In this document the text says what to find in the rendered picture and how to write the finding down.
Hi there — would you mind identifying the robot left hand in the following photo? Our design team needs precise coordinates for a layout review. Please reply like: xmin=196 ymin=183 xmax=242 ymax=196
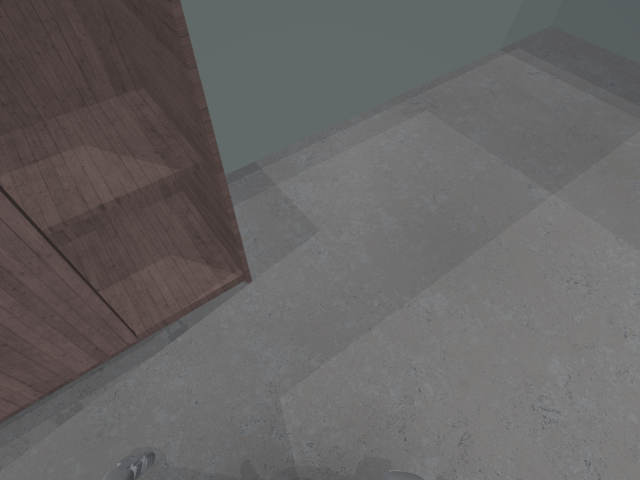
xmin=102 ymin=452 xmax=155 ymax=480

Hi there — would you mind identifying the wardrobe door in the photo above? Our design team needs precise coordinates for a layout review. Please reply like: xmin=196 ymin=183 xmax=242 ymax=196
xmin=0 ymin=185 xmax=138 ymax=419

